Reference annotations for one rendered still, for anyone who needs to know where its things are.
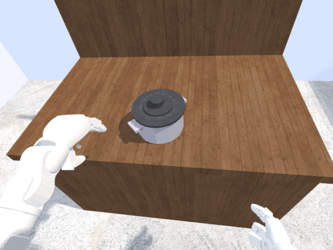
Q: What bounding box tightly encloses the lid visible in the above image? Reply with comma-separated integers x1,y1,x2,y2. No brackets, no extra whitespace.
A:
132,89,185,128

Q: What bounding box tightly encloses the table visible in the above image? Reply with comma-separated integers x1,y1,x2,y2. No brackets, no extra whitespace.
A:
6,0,333,229

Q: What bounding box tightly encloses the left robot hand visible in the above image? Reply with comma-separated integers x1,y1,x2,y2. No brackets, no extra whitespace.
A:
43,115,107,170

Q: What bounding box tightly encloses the pot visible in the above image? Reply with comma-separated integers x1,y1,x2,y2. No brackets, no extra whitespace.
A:
128,98,187,144

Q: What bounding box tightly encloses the knob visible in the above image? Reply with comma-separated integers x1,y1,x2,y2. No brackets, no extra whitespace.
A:
150,94,164,107

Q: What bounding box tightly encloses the robot left forearm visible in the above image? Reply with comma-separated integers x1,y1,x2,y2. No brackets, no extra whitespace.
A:
0,136,69,250

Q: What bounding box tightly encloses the right robot hand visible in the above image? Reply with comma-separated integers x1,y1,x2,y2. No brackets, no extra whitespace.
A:
249,204,291,250

